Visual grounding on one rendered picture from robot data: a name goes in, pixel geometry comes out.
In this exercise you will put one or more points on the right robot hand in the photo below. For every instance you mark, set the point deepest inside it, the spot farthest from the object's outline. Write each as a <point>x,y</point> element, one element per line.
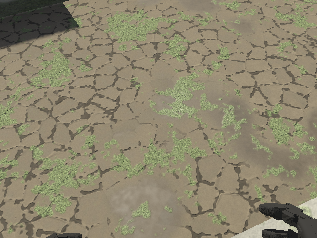
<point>292,215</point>

